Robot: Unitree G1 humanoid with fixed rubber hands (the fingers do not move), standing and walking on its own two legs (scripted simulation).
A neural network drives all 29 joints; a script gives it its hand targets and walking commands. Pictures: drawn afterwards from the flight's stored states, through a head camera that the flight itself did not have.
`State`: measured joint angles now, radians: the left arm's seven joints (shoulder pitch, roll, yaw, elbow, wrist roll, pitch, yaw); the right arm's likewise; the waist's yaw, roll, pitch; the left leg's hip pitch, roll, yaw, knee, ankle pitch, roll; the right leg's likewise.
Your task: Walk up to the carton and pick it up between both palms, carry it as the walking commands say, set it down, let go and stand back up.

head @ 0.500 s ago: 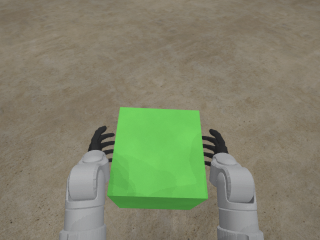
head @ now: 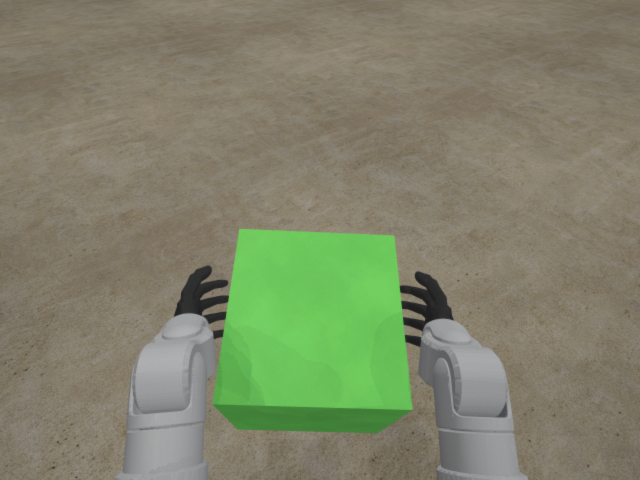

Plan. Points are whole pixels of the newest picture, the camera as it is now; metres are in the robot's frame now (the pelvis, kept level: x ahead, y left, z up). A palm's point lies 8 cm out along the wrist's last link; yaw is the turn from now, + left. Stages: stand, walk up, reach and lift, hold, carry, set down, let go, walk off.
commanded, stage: carry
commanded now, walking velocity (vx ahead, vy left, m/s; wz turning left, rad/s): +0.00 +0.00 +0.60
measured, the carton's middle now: (312, 337) +0.33 +0.00 +0.00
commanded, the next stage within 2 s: none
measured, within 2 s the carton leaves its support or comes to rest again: neither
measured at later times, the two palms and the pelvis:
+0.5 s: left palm (48, 460) +0.14 +0.24 +0.10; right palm (357, 389) +0.20 -0.04 +0.10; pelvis -0.09 +0.04 +0.00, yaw +12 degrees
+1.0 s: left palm out of the picture +0.03 +0.36 +0.09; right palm (204, 429) +0.17 +0.11 +0.07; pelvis -0.15 +0.08 +0.00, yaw +31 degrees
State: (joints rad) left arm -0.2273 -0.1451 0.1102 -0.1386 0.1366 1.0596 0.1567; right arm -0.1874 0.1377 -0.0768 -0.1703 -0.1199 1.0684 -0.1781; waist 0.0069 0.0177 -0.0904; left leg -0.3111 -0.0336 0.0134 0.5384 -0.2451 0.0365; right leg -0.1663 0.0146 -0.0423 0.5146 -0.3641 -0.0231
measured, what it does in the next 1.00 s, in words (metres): walks backwards, turning left: left foot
